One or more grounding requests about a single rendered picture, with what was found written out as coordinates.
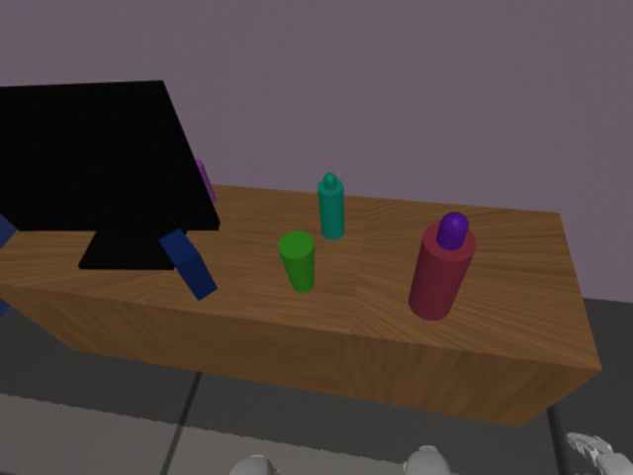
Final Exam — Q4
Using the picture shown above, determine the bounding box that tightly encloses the right robot hand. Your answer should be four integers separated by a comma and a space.
566, 432, 633, 475

